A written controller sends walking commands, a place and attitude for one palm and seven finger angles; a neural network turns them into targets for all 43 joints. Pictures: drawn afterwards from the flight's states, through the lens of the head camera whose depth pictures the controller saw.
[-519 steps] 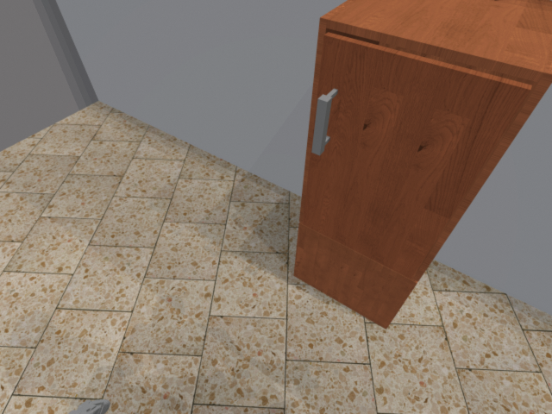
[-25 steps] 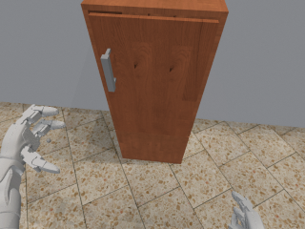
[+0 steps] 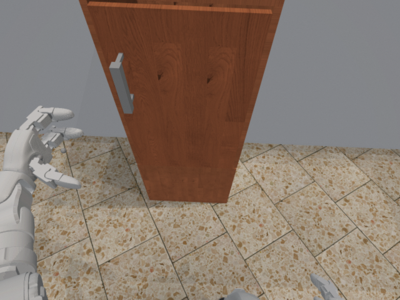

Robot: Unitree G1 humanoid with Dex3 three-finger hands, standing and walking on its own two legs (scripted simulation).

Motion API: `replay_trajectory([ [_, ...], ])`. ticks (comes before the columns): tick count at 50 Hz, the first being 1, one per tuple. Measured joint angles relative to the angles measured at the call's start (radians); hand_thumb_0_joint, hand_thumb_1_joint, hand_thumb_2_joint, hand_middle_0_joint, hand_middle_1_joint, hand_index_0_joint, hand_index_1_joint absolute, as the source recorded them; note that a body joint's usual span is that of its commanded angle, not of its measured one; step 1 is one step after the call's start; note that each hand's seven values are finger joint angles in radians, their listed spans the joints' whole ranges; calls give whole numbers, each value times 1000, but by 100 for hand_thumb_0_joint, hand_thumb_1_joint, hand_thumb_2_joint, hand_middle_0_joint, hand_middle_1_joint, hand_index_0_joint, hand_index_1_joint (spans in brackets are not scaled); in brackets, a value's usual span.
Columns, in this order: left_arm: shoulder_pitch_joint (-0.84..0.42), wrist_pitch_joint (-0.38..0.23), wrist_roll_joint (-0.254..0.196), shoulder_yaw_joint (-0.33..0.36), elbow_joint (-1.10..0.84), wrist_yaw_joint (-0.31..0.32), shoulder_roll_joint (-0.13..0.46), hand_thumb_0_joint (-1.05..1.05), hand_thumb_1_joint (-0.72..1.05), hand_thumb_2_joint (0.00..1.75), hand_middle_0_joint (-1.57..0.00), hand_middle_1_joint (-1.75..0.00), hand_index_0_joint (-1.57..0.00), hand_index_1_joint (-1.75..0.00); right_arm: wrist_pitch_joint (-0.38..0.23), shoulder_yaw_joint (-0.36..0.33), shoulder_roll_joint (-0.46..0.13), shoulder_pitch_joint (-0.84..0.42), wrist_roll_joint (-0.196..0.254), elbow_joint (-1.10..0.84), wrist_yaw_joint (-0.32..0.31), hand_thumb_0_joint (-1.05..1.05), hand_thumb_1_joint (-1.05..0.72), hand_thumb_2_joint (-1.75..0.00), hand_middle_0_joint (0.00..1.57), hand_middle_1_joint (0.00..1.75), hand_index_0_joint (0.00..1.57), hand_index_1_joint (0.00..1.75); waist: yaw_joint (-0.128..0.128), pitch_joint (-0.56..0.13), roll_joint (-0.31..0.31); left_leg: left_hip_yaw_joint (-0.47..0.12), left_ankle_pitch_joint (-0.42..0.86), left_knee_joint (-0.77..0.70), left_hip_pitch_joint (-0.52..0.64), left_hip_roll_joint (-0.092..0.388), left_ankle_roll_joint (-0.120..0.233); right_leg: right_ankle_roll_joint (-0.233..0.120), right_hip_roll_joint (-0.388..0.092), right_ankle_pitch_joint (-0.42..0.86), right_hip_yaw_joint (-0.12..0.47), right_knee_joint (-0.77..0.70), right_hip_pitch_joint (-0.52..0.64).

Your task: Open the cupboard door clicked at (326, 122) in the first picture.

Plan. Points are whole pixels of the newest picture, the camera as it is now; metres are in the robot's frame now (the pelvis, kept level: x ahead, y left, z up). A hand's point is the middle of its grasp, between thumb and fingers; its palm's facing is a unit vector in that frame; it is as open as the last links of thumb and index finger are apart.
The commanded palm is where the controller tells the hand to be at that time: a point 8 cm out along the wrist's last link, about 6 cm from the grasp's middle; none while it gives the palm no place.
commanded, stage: move the hooked fingers beside the handle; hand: left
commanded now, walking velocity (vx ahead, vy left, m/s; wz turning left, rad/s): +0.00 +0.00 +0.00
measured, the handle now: (124, 84) +0.58 +0.20 +0.07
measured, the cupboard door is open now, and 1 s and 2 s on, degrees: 0 0 0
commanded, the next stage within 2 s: slide the fingers in behind the handle in 1.86 s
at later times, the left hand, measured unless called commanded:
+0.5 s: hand (79, 117) +0.46 +0.27 +0.08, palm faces -0.03 -1.00 -0.01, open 14.0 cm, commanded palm +0.44 +0.32 +0.08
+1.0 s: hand (95, 90) +0.55 +0.26 +0.08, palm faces -0.05 -1.00 +0.00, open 14.0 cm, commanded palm +0.53 +0.31 +0.08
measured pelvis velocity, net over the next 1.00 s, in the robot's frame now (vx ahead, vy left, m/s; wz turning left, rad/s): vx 0.02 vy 0.03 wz -0.03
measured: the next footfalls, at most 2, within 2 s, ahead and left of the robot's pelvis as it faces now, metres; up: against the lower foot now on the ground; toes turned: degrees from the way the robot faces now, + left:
none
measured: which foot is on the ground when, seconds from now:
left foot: down 0.00-1.00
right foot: down 0.00-1.00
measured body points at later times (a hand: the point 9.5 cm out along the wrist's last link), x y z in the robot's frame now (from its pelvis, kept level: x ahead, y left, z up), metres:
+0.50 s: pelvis +0.00 +0.01 -0.01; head +0.10 +0.03 +0.43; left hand +0.45 +0.32 +0.09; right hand +0.04 -0.26 -0.11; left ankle -0.02 +0.10 -0.71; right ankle +0.05 -0.10 -0.71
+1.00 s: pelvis +0.02 +0.03 -0.02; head +0.16 +0.05 +0.41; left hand +0.54 +0.31 +0.09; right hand -0.02 -0.24 -0.11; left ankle -0.02 +0.10 -0.71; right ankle +0.05 -0.10 -0.71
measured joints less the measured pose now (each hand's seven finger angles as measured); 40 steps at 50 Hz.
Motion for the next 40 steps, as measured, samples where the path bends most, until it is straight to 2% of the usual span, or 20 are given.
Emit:
replay_trajectory([
  [8,-123,-33,25,-8,129,-5,34,-1,-50,30,-30,-120,-31,-120,31,-4,-5,20,1,21,-3,1,-90,-90,20,30,20,30,-14,0,-7,-6,-2,20,-44,0,3,1,-2,2,-5,8,-37],
  [14,-234,-50,62,4,247,-3,77,-1,-50,30,-30,-120,-31,-120,56,0,-4,20,-5,18,3,1,-90,-90,20,30,20,30,-40,-3,-15,-4,-7,41,-88,2,6,3,0,4,-3,20,-78],
  [18,-289,-64,70,5,296,-1,95,-1,-50,30,-30,-120,-31,-120,75,-1,-2,29,-7,15,6,1,-90,-90,20,30,20,30,-52,-7,-15,0,-12,51,-110,4,9,6,1,5,1,25,-99],
  [27,-389,-70,115,30,395,15,157,-1,-50,30,-30,-119,-31,-120,124,4,2,54,-17,8,16,1,-90,-90,20,30,20,30,-89,-11,-18,5,-23,76,-171,8,17,13,5,6,7,35,-156],
  [40,-521,-60,158,29,468,40,205,-1,-50,30,-30,-119,-30,-120,190,5,3,93,-35,18,27,1,-90,-90,20,30,20,30,-132,-20,-8,0,-43,103,-239,11,27,26,7,1,3,37,-212],
])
